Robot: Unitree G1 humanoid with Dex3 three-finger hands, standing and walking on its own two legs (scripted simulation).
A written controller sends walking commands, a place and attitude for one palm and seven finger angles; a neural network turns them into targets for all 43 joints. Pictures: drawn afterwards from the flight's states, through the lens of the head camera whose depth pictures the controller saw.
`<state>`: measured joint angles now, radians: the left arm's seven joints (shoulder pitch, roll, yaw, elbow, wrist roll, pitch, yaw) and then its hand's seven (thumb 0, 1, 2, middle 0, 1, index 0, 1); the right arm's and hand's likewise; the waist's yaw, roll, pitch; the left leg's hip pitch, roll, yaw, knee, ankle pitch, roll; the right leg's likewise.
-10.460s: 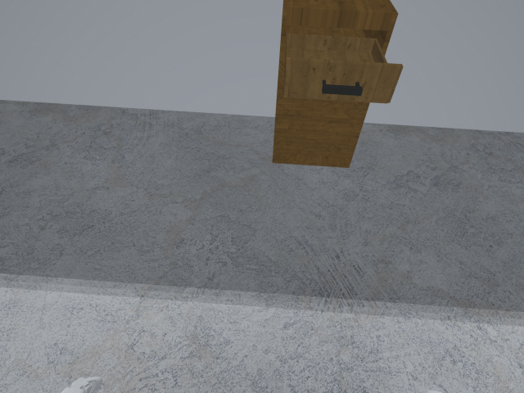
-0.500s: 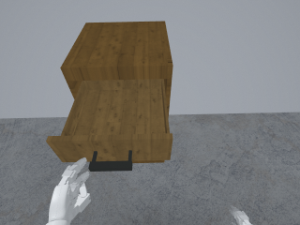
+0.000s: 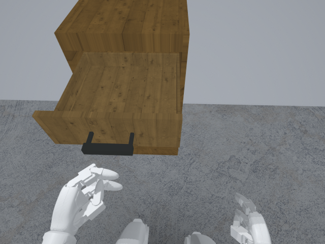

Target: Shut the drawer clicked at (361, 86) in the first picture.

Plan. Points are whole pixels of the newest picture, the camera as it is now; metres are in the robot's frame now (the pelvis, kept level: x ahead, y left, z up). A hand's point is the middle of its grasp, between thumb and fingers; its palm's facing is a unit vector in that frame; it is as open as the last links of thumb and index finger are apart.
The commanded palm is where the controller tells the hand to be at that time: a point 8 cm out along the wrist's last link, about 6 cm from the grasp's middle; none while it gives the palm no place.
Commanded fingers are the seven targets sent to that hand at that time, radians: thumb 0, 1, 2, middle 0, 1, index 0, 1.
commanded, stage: raise the hand and make a fist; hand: left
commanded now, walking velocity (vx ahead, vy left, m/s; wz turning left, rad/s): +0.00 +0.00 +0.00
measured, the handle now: (109, 142) +0.38 +0.18 +0.00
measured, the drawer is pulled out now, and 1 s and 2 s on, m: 0.30 0.30 0.30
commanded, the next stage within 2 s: bring the fist close to the handle in 1.18 s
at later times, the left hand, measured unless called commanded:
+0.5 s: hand (90, 204) +0.19 +0.15 +0.09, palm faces +0.01 -1.00 +0.03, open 3.1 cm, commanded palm +0.16 +0.20 +0.09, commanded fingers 0.00 0.90 0.90 -1.40 -1.60 -1.40 -1.60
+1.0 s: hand (89, 200) +0.19 +0.15 +0.10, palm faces +0.01 -1.00 +0.02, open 3.3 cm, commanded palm +0.15 +0.20 +0.10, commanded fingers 0.00 0.90 0.90 -1.40 -1.60 -1.40 -1.60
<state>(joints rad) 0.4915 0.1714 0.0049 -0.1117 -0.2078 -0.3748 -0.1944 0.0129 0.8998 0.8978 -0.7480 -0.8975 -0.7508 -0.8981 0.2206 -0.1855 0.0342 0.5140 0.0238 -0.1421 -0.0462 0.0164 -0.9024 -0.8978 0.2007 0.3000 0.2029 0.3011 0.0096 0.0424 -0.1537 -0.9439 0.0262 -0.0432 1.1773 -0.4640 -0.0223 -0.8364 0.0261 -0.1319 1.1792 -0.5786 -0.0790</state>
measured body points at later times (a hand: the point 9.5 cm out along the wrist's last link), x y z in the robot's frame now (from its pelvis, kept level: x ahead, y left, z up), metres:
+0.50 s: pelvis +0.01 +0.04 +0.01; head +0.05 +0.04 +0.46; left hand +0.18 +0.20 +0.09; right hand +0.22 -0.19 -0.04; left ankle +0.06 +0.14 -0.64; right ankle +0.01 -0.07 -0.64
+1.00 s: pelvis +0.02 +0.04 +0.02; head +0.06 +0.04 +0.47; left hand +0.19 +0.20 +0.11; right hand +0.20 -0.19 -0.04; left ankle +0.06 +0.14 -0.64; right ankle +0.01 -0.07 -0.64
